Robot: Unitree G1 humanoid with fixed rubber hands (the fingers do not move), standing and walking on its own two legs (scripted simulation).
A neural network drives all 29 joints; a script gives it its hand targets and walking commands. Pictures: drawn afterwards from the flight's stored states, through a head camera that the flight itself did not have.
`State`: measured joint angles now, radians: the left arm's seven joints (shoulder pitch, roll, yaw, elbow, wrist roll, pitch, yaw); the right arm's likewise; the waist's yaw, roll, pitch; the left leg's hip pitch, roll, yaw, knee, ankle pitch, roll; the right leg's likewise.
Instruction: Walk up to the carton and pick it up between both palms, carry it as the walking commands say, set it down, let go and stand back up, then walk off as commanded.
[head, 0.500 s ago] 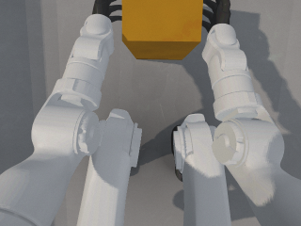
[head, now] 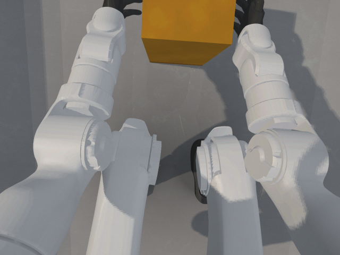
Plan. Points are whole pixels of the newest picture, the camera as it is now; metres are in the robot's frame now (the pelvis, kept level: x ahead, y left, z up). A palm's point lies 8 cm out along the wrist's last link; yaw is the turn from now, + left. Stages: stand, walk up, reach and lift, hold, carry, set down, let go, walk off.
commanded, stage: set down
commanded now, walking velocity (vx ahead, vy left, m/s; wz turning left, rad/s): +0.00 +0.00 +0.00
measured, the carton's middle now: (182, 14) +0.56 +0.01 -0.23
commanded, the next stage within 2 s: none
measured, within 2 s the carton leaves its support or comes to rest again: neither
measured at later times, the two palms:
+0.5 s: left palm (114, 10) +0.53 +0.14 -0.15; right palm (249, 25) +0.53 -0.11 -0.15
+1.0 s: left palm (90, 11) +0.52 +0.19 -0.17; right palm (260, 30) +0.52 -0.14 -0.17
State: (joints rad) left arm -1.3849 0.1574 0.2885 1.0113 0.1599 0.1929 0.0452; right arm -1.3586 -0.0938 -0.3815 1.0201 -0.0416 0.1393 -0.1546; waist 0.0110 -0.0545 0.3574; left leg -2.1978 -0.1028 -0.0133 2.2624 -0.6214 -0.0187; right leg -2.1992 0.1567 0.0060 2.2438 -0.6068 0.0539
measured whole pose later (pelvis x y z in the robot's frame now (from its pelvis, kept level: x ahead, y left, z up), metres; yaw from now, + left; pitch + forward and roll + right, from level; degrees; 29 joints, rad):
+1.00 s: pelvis +0.00 +0.01 +0.02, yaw +1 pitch +30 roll -1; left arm -1.37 0.35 0.09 0.94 -0.19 0.09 0.11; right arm -1.35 -0.26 -0.14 0.90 0.19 0.08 -0.19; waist -0.01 0.01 0.53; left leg -2.14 -0.12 0.00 2.22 -0.60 0.00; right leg -2.12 0.13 0.03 2.21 -0.62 0.07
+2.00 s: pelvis +0.00 +0.01 +0.25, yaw +2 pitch +25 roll -3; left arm -1.29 0.33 0.16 0.68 -0.08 0.32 0.09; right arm -1.22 -0.19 -0.23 0.57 0.11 0.32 -0.19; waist -0.01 0.02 0.52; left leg -1.40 -0.11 -0.09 1.39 -0.41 0.00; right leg -1.37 0.10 0.04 1.35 -0.41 0.03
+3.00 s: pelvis +0.13 +0.01 +0.40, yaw +2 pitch +18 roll +0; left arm 0.01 0.15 0.08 0.54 0.05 -0.01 0.00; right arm 0.06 -0.14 -0.09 0.50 -0.01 -0.01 0.03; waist -0.01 0.01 -0.04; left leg -0.58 -0.07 -0.10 0.54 -0.27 0.02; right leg -0.57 0.05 0.10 0.53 -0.27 0.00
